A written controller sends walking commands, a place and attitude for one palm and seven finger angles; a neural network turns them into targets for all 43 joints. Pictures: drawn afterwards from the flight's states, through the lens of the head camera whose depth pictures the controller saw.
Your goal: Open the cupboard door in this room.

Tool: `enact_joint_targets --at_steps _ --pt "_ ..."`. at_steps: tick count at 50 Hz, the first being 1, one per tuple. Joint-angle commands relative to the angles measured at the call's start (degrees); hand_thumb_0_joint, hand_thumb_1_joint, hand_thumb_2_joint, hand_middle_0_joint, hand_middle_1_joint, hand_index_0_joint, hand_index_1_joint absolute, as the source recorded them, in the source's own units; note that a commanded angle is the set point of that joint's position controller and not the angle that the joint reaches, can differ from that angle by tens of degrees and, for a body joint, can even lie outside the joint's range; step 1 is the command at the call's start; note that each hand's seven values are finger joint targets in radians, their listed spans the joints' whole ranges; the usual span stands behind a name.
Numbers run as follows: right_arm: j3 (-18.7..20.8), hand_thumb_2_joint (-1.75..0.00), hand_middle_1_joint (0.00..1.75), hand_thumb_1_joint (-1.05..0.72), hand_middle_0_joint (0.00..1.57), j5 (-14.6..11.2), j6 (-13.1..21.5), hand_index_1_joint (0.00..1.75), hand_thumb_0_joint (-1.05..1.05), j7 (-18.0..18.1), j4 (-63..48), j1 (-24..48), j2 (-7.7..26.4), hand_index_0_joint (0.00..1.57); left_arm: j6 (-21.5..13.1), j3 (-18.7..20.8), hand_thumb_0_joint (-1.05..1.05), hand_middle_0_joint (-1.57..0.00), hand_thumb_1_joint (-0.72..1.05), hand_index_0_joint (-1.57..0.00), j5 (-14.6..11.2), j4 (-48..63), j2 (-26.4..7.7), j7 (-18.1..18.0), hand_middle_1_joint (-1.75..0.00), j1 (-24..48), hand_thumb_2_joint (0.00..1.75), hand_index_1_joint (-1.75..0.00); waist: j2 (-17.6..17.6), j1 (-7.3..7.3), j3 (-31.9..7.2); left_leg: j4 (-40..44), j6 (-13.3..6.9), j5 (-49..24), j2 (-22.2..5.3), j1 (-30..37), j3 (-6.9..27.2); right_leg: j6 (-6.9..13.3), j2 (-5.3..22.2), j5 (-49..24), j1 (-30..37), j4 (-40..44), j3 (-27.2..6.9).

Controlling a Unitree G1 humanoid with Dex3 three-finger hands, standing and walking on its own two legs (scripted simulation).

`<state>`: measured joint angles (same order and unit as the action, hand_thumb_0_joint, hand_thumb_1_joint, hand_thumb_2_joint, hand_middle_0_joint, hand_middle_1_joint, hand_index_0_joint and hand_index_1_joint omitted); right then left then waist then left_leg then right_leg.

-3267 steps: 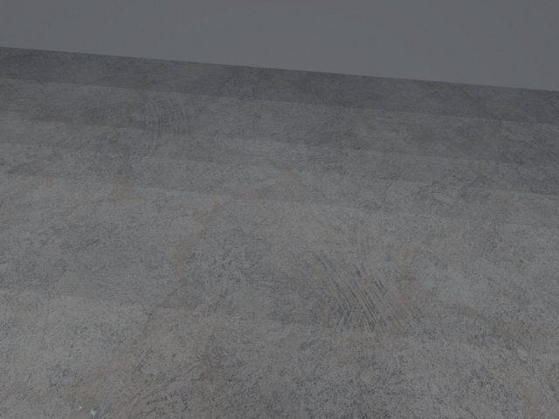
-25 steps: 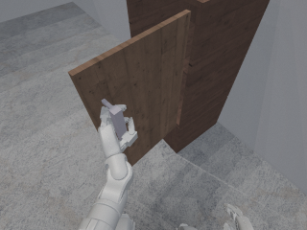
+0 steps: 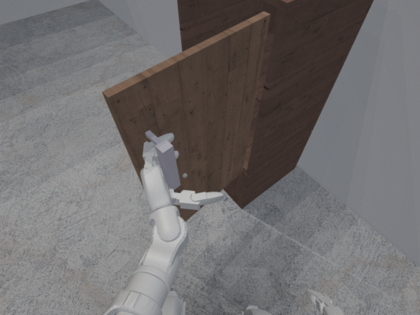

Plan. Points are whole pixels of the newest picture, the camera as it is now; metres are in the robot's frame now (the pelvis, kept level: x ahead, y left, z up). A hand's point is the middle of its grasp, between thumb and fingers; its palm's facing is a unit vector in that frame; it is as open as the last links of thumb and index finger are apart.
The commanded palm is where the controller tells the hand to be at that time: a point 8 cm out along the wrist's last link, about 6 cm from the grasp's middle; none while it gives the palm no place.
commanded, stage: open thumb and fingers to let go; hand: left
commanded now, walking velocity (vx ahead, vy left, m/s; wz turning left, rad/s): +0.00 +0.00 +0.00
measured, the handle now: (162, 161) +0.40 +0.11 +0.06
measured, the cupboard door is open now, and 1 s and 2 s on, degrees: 96 99 99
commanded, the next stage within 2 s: slide the hand sideways off the handle in 0.14 s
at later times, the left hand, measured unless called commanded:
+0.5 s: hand (181, 191) +0.33 +0.07 +0.05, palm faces -0.13 -0.99 +0.01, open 16.1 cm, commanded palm +0.31 +0.11 +0.05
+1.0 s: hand (164, 217) +0.28 +0.09 +0.05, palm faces -0.07 -1.00 +0.01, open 16.3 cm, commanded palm +0.26 +0.15 +0.05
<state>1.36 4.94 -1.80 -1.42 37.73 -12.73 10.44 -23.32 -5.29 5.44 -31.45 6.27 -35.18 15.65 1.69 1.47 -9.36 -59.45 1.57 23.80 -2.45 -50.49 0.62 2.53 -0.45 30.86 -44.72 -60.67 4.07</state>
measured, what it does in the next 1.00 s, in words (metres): stands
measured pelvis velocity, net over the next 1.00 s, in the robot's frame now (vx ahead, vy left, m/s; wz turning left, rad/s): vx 0.00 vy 0.01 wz -0.01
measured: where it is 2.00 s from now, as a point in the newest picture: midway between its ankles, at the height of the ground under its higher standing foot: outside the picture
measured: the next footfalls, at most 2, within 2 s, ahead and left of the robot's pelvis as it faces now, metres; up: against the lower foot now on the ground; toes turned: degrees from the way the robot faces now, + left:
none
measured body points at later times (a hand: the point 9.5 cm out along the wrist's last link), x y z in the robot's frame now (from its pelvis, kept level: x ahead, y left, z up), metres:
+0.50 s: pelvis -0.01 +0.02 +0.00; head +0.04 +0.02 +0.45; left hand +0.34 +0.12 +0.05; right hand +0.12 -0.21 -0.11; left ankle +0.05 +0.14 -0.67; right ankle -0.01 -0.09 -0.67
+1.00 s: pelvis +0.00 +0.01 +0.00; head +0.05 +0.01 +0.45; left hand +0.28 +0.15 +0.06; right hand +0.17 -0.21 -0.10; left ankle +0.05 +0.14 -0.67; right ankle -0.01 -0.09 -0.67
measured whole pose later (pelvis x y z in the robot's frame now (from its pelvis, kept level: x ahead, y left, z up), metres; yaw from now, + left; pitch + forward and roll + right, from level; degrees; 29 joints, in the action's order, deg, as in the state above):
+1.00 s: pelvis +0.00 +0.01 +0.00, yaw -1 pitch +13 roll -1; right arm -0.5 0.2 -0.8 -1.1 28.9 -12.6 11.5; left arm -23.4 -8.2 -3.9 -9.2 -4.1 -3.1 -6.4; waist 1.6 0.2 -7.6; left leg -60.8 0.3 25.2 -2.2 -48.4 -0.6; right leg 1.3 -0.2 31.5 -42.7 -61.3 2.7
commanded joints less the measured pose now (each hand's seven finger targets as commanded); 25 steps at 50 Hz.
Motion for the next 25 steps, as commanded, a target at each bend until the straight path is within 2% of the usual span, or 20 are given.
enact_joint_targets --at_steps 1,3,6,8,10,12,13,14,15,17,18,20,21,23,24,25 --pt "1.78 -0.90 0.30 -0.90 0.20 0.17 2.26 0.30 0.00 0.36 -7.44 1.90 5.81 0.20 -1.90 -0.16 0.00 -0.19 -0.50 -0.19 0.30 9.97 1.28 -0.50 -0.55 18.42 0.30 -0.55 -5.24 1.80 -15.56 5.39 -2.24 -8.37 2.56 12.98 -0.59 -1.46 -0.20 -16.08 4.51 11.97 -2.43" --pt "1.85 -0.90 0.30 -0.90 0.20 0.31 2.26 0.30 0.00 0.48 -7.31 1.83 5.90 0.20 -1.76 -0.63 0.00 -0.18 -0.50 -0.18 0.80 9.91 1.75 -0.81 -0.45 19.10 0.30 -0.45 -5.26 1.92 -15.90 5.54 -2.15 -8.66 2.36 13.45 -0.26 -1.25 -0.55 -15.51 4.02 11.52 -1.95" --pt "1.69 -0.90 0.30 -0.90 0.20 0.09 2.47 0.30 0.00 0.24 -7.42 2.37 5.78 0.20 -1.52 -1.03 0.00 -0.15 -0.50 -0.15 0.07 9.91 2.94 -1.27 -0.30 19.78 0.30 -0.30 -4.87 1.85 -15.76 5.99 -2.02 -7.45 2.40 13.83 -0.15 -1.17 -0.64 -13.64 3.52 11.61 -1.48" --pt "1.56 -0.90 0.30 -0.90 0.20 0.05 2.47 0.30 0.00 0.28 -7.18 2.39 5.95 0.20 -1.23 -0.91 0.00 -0.15 -0.50 -0.15 0.14 9.14 2.82 -1.42 -0.30 20.27 0.30 -0.30 -4.68 1.90 -15.01 6.32 -1.91 -7.26 2.28 13.81 0.24 -0.96 -0.83 -13.17 3.02 11.50 -1.20" --pt "1.49 -0.90 0.30 -0.90 0.20 0.08 2.60 0.30 0.00 0.12 -7.14 2.69 5.81 0.20 -0.95 -1.97 0.00 -0.15 -0.50 -0.15 0.25 8.67 4.31 -1.78 -0.30 21.45 0.30 -0.30 -4.21 2.30 -15.16 6.32 -1.86 -6.30 2.28 14.13 0.39 -1.00 -0.89 -12.08 1.89 11.05 -0.76" --pt "1.39 -0.90 0.30 -0.90 0.20 0.10 2.59 0.30 0.00 0.23 -6.77 2.99 5.80 0.20 -0.84 -1.28 0.00 -0.15 -0.50 -0.15 0.46 8.17 3.57 -2.36 -0.30 23.19 0.30 -0.30 -3.98 2.53 -14.77 6.39 -1.84 -5.26 2.32 13.84 0.48 -0.98 -0.85 -11.03 1.36 11.14 -0.87" --pt "1.45 -0.90 0.30 -0.90 0.20 0.10 1.97 0.30 0.00 0.19 -5.58 -0.77 7.44 0.20 -3.21 -13.92 0.00 -0.15 -0.50 -0.15 7.92 7.74 -1.15 9.39 -0.30 21.45 0.30 -0.30 -6.84 7.79 -11.86 4.89 -2.88 -5.35 2.25 14.52 0.80 -1.23 -0.46 -14.02 -1.71 10.88 -2.04" --pt "2.30 -0.90 0.30 -0.90 0.20 -0.66 1.94 0.30 0.00 0.41 -7.53 -1.86 7.62 0.20 -6.13 -9.33 0.00 -0.15 -0.50 -0.15 5.71 12.57 -5.59 15.56 -0.30 24.43 0.30 -0.30 -4.18 5.59 -16.95 4.45 -2.99 -6.95 2.25 15.96 0.87 -0.67 0.11 -16.02 0.17 10.49 -2.60" --pt "2.24 -0.90 0.30 -0.90 0.20 -1.24 1.91 0.30 0.00 0.69 -8.10 -1.25 7.70 0.20 -7.55 -10.88 0.00 -0.15 -0.50 -0.15 4.71 13.76 -5.63 20.39 -0.30 24.50 0.30 -0.30 -1.77 5.36 -18.88 4.50 -2.96 -7.45 2.35 18.55 0.87 -0.56 0.09 -16.56 -0.04 10.31 -3.00" --pt "1.81 -0.90 0.30 -0.90 0.20 -3.05 2.23 0.30 0.00 1.04 -9.11 -1.64 7.96 0.20 -7.68 -13.30 0.00 -0.15 -0.50 -0.15 0.00 12.63 -4.18 29.50 -0.30 23.53 0.30 -0.30 0.67 6.05 -16.84 5.44 -2.78 -5.70 2.30 21.47 1.74 -0.43 -0.23 -13.91 -2.21 10.93 -2.33" --pt "1.66 -0.90 0.30 -0.90 0.20 -3.90 2.46 0.30 0.00 1.22 -9.98 -1.31 8.13 0.20 -6.91 -12.53 0.00 -0.15 -0.50 -0.15 -4.02 13.86 -2.96 32.05 -0.30 24.43 0.30 -0.30 1.71 5.61 -17.08 6.31 -2.60 -5.08 2.24 23.00 2.17 -0.30 -0.42 -12.71 -2.44 11.20 -1.86" --pt "1.12 -0.90 0.30 -0.90 0.20 -4.93 2.80 0.30 0.00 1.56 -10.48 -0.42 8.24 0.20 -4.33 -10.09 0.00 -0.15 -0.50 -0.15 -10.52 11.48 -0.79 33.38 -0.30 21.63 0.30 -0.30 -1.65 4.84 -13.61 8.26 -2.27 -1.88 2.06 22.02 2.76 -0.68 -1.04 -9.86 -2.29 12.26 -0.71" --pt "1.05 -0.90 0.30 -0.90 0.20 -5.13 2.98 0.30 0.00 1.56 -10.81 -0.19 8.47 0.20 -3.33 -8.20 0.00 -0.15 -0.50 -0.15 -12.45 11.53 -0.94 33.03 -0.30 19.70 0.30 -0.30 -2.79 3.87 -13.03 8.95 -2.19 -1.38 2.08 21.20 2.71 -0.78 -1.14 -9.40 -1.34 12.58 -0.39" --pt "0.81 -0.90 0.30 -0.90 0.20 -4.94 3.18 0.30 0.00 1.32 -11.53 0.02 8.85 0.20 -2.55 -4.87 0.00 -0.15 -0.50 -0.15 -13.13 11.82 -3.15 31.29 -0.30 16.57 0.30 -0.30 -4.38 2.23 -12.30 9.59 -2.12 -2.08 2.19 19.46 2.63 -0.75 -1.16 -9.54 0.19 11.99 0.08" --pt "0.98 -0.90 0.30 -0.90 0.20 -4.61 3.27 0.30 0.00 1.08 -11.73 -0.14 8.84 0.20 -3.03 -3.47 0.00 -0.15 -0.50 -0.15 -12.49 13.04 -4.43 30.27 -0.30 16.37 0.30 -0.30 -4.99 1.88 -13.41 9.00 -2.26 -3.09 2.31 18.93 2.21 -0.87 -0.99 -10.21 0.84 11.62 -0.12" --pt "1.16 -0.90 0.30 -0.90 0.20 -4.36 3.35 0.30 0.00 0.73 -11.95 -0.28 8.76 0.20 -4.06 -2.82 0.00 -0.15 -0.50 -0.15 -11.20 14.90 -5.70 29.28 -0.30 15.76 0.30 -0.30 -3.94 1.40 -14.24 8.55 -2.18 -4.49 2.21 19.16 2.08 -0.75 -0.94 -11.02 0.83 10.86 -0.27"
